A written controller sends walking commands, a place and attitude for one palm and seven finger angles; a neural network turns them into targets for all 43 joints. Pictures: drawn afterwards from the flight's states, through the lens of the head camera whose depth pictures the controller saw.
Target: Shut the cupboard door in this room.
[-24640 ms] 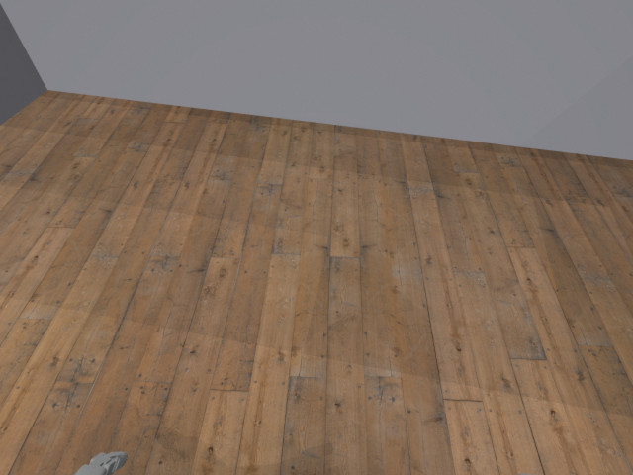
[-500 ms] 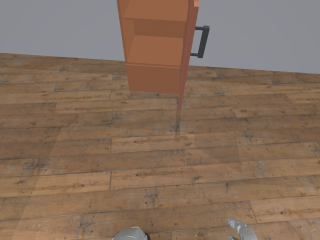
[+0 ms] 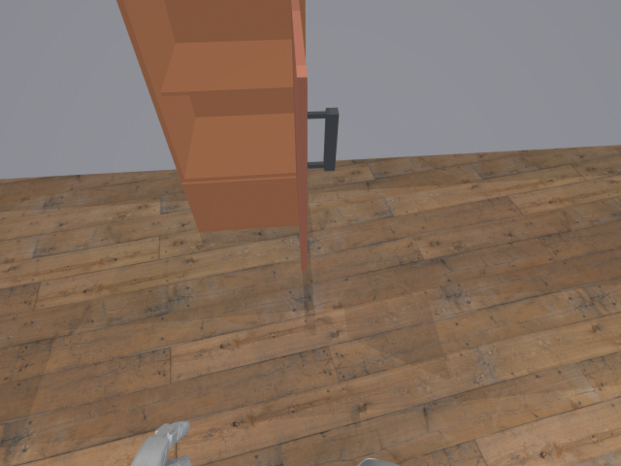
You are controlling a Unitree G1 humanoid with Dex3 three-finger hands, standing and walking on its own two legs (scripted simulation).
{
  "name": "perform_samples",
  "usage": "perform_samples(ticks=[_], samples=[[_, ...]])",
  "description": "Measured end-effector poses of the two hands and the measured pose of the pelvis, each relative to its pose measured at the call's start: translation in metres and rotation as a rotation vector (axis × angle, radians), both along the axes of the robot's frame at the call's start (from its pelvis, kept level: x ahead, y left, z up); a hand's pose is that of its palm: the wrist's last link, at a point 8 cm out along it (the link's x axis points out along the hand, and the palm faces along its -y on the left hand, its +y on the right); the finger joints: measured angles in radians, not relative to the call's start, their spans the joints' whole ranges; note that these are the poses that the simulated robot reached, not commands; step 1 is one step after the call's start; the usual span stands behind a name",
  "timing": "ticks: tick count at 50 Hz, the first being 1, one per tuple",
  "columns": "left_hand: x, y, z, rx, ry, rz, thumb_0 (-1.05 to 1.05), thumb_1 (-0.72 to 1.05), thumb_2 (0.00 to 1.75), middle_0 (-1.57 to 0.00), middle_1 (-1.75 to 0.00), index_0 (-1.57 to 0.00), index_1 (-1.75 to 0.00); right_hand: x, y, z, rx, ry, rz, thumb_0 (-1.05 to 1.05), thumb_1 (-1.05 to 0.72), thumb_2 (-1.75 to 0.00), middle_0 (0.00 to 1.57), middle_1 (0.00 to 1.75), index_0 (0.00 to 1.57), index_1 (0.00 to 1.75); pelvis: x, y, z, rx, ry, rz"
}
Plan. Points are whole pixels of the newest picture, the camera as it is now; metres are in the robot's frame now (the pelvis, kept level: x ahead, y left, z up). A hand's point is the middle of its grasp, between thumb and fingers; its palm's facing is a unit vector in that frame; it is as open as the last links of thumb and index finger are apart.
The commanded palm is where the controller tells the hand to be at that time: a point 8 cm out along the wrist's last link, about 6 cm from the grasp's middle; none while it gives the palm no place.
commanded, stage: stand and wait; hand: left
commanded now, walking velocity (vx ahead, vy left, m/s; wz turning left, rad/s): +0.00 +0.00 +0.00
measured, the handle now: (320, 141) +0.73 -0.01 -0.02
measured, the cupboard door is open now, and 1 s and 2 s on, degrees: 88 88 88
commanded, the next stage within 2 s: turn or walk to find it in 1.58 s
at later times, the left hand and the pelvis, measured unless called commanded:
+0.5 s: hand out of the picture +0.02 +0.19 -0.16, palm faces +0.09 -0.98 -0.18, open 7.3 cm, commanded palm none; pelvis +0.03 +0.02 +0.02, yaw +1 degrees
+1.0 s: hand out of the picture +0.03 +0.17 -0.16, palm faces +0.04 -0.99 -0.14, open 7.4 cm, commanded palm none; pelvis +0.05 +0.03 +0.02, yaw +0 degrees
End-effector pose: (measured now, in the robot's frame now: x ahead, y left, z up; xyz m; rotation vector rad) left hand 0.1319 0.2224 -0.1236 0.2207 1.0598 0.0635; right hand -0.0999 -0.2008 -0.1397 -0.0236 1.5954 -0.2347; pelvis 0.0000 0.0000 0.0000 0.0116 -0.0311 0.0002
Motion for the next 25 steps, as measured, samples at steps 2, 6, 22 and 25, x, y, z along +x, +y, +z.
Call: perform_samples(ticks=[2, 6, 22, 25], samples=[[0.003, -0.011, 0.000, -0.003, 0.005, -0.004, 0.00, 0.91, 0.90, -0.20, -0.30, -0.19, -0.30, 0.010, 0.000, -0.006, 0.024, 0.013, -0.009, 0.01, -0.91, -0.90, 0.19, 0.30, 0.20, 0.30, 0.007, -0.004, 0.000, -0.010, -0.008, 0.004], [-0.015, -0.023, 0.002, -0.015, 0.071, 0.034, 0.00, 0.91, 0.90, -0.20, -0.30, -0.20, -0.30, 0.047, -0.003, -0.006, 0.045, -0.037, 0.016, 0.01, -0.91, -0.90, 0.20, 0.30, 0.20, 0.30, 0.015, -0.010, 0.007, -0.005, -0.015, 0.016], [-0.096, 0.019, -0.011, -0.032, 0.252, 0.198, 0.00, 0.93, 0.90, -0.20, -0.30, -0.20, -0.30, 0.124, -0.006, 0.013, -0.044, -0.199, 0.153, 0.02, -0.93, -0.90, 0.19, 0.30, 0.20, 0.30, 0.026, 0.012, 0.015, -0.017, -0.006, 0.024], [-0.120, 0.018, -0.010, -0.037, 0.313, 0.210, 0.00, 0.92, 0.90, -0.20, -0.30, -0.20, -0.30, 0.128, -0.001, 0.015, -0.038, -0.192, 0.162, 0.01, -0.92, -0.90, 0.19, 0.30, 0.20, 0.30, 0.030, 0.015, 0.018, -0.011, -0.006, 0.023]])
